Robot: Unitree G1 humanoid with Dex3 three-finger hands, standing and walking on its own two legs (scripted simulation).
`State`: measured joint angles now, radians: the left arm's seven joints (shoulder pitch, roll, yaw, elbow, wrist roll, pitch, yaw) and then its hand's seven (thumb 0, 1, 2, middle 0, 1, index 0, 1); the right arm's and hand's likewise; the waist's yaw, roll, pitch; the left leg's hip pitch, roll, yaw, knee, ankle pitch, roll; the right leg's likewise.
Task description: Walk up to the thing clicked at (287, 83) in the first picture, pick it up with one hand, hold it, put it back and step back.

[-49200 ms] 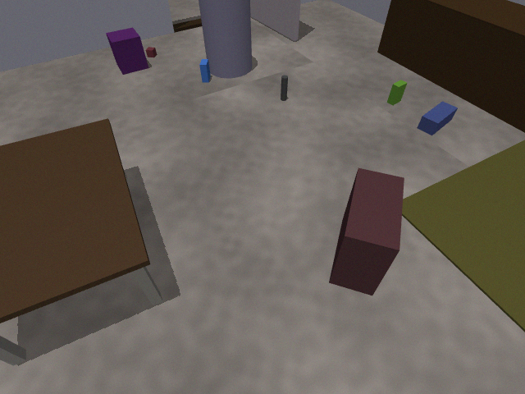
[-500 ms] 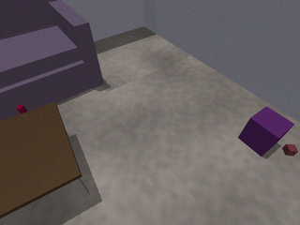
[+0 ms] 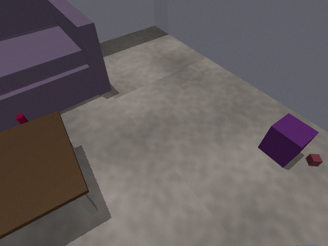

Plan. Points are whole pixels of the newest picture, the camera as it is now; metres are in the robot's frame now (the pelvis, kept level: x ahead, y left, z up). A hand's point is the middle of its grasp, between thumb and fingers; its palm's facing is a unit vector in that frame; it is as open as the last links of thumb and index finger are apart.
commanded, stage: stand
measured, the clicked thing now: out of the picture -0.39 -0.45 -0.70
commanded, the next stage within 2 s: none
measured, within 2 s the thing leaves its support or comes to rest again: neither
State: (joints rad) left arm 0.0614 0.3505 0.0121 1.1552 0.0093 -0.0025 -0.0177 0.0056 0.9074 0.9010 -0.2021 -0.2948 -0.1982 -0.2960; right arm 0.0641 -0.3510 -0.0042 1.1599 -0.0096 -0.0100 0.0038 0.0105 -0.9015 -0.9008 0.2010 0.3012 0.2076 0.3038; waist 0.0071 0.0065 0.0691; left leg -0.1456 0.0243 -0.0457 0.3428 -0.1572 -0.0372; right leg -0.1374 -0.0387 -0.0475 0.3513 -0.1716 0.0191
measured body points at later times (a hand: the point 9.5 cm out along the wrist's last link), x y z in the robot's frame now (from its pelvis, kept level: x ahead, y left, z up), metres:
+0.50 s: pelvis +0.00 -0.01 +0.00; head +0.00 -0.01 +0.45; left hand +0.07 +0.30 -0.13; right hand +0.07 -0.31 -0.14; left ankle +0.02 +0.14 -0.75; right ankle +0.01 -0.13 -0.75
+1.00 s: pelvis +0.00 -0.01 +0.00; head +0.01 -0.01 +0.45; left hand +0.08 +0.29 -0.13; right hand +0.08 -0.31 -0.14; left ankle +0.02 +0.14 -0.75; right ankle +0.01 -0.13 -0.75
